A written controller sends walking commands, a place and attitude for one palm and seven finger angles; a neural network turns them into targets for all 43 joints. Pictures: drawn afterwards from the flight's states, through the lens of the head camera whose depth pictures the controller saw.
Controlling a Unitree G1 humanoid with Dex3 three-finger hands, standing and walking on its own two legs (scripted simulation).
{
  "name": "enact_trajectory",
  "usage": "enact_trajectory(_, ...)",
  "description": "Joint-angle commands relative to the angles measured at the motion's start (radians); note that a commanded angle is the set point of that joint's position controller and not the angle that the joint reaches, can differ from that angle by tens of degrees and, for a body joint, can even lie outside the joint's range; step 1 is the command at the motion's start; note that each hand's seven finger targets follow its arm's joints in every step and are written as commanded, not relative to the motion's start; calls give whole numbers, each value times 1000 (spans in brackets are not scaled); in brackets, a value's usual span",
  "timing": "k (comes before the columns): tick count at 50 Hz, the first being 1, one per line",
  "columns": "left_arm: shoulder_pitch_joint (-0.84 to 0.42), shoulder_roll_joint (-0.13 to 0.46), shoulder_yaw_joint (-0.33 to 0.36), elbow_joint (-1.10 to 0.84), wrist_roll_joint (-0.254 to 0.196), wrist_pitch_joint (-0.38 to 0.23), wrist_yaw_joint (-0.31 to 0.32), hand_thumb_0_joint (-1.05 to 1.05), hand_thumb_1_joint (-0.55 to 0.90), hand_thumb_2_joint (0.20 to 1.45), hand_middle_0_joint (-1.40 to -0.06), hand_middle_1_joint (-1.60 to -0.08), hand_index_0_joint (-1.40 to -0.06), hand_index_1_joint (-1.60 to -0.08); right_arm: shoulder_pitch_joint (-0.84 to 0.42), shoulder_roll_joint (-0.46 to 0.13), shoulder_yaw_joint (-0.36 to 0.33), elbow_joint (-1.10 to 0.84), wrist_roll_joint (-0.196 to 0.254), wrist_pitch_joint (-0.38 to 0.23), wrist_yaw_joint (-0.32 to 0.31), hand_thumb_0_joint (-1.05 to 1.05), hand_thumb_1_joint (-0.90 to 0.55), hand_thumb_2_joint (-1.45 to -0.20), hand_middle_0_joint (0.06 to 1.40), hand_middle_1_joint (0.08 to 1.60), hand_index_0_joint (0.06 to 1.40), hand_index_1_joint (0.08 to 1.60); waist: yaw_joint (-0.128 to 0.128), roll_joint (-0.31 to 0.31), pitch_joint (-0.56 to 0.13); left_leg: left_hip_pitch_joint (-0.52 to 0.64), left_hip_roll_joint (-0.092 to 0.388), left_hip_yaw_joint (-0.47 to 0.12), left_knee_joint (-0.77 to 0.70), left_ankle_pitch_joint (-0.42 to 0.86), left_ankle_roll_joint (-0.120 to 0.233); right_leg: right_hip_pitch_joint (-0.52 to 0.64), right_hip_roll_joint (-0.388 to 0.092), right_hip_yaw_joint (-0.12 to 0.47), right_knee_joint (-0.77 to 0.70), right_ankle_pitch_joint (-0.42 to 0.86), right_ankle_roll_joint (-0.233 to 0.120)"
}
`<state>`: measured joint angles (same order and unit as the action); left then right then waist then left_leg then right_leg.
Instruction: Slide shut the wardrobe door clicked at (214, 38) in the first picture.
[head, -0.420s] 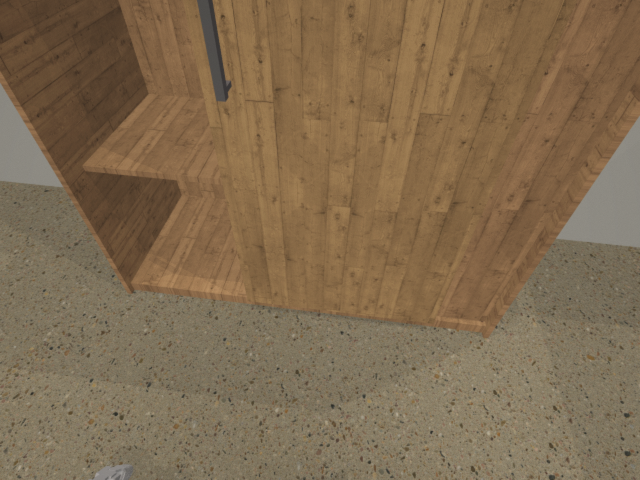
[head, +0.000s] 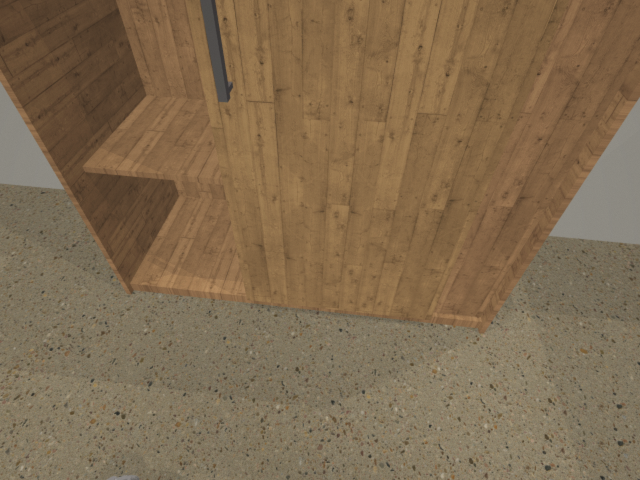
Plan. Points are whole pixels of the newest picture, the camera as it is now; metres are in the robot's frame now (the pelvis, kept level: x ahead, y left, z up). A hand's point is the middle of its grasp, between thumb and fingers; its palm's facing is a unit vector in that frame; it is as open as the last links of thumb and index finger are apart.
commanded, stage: stand and wait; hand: right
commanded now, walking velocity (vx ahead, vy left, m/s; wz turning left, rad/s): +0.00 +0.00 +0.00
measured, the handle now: (215, 25) +0.81 +0.24 +0.22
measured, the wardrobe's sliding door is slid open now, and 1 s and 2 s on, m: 0.46 0.46 0.46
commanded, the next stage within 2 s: look at it before walking up in 0.40 s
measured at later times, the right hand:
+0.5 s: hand out of the picture +0.07 -0.24 -0.15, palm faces -0.03 +0.94 -0.34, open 7.3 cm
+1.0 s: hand out of the picture +0.08 -0.24 -0.15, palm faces -0.02 +0.94 -0.34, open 7.3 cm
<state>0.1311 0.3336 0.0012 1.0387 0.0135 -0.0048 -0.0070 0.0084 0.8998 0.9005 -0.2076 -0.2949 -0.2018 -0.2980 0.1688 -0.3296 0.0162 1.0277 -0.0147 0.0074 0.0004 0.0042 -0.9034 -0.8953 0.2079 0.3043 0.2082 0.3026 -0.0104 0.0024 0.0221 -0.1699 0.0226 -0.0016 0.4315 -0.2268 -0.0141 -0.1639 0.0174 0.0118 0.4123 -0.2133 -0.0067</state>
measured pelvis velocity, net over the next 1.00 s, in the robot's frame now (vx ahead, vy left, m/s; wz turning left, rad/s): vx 0.00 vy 0.00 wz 0.00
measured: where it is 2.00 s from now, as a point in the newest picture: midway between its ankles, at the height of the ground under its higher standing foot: outside the picture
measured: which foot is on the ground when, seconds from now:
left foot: down 0.00-1.00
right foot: down 0.00-1.00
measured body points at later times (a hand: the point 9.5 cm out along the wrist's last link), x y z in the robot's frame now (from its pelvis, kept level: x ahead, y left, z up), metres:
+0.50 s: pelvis -0.01 +0.01 +0.00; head -0.01 +0.01 +0.45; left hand +0.06 +0.30 -0.13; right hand +0.07 -0.29 -0.13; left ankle +0.01 +0.13 -0.74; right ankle +0.01 -0.12 -0.74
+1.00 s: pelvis +0.00 +0.00 +0.00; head +0.01 +0.00 +0.45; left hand +0.08 +0.30 -0.13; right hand +0.08 -0.29 -0.13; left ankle +0.01 +0.13 -0.74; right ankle +0.01 -0.12 -0.74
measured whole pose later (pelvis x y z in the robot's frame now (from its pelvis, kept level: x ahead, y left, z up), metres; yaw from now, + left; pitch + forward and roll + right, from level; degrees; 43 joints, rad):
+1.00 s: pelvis +0.00 +0.00 +0.00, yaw +0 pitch -2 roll +0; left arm 0.12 0.34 0.00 1.11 0.01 -0.01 -0.01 0.01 0.90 0.90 -0.21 -0.29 -0.20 -0.30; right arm 0.14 -0.34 0.01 1.08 -0.01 0.00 0.00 0.00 -0.90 -0.90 0.21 0.30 0.21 0.30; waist -0.01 0.00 0.03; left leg -0.14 0.01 0.00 0.36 -0.20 -0.01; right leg -0.14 0.01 0.02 0.35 -0.19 0.00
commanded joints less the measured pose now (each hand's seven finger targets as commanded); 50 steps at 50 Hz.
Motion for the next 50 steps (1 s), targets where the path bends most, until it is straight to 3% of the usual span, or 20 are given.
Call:
enact_trajectory(1,-57,199,41,-55,-4,-31,19,0,900,900,-200,-300,-200,-300,-60,-211,-49,-61,3,-35,-12,0,-900,-900,200,300,200,300,13,12,-54,7,98,-98,-96,76,45,7,-118,95,-78,101,-26)
enact_trajectory(10,-43,204,38,-13,-6,-30,19,0,900,900,-200,-300,-200,-300,-56,-216,-49,-28,5,-37,-13,0,-900,-900,200,300,200,300,11,1,-42,15,100,-105,-118,67,47,4,-123,97,-92,94,-21)
enact_trajectory(18,-34,206,37,3,-4,-27,17,0,900,900,-200,-300,-200,-300,-63,-218,-49,-18,3,-34,-11,0,-900,-900,200,300,200,300,10,8,-3,-8,98,-115,-144,-18,46,-20,-119,102,-114,32,-18)
enact_trajectory(41,-44,209,35,6,-7,-34,19,0,900,900,-200,-300,-200,-300,-66,-215,-48,-19,3,-38,-13,0,-900,-900,200,300,200,300,9,-3,-62,41,100,-90,-121,138,41,31,-134,99,-109,160,-19)
enact_trajectory(50,-53,210,34,5,-8,-32,20,0,900,900,-200,-300,-200,-300,-67,-217,-49,-16,3,-39,-13,0,-900,-900,200,300,200,300,8,3,-50,46,102,-90,-130,151,41,33,-132,99,-111,168,-18)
